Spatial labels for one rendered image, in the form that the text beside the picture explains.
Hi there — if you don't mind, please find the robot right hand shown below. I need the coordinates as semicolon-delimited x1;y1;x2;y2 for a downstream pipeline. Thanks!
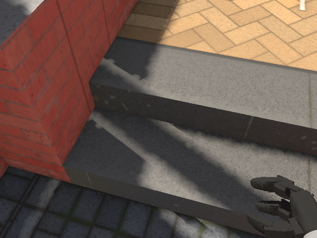
247;175;317;238

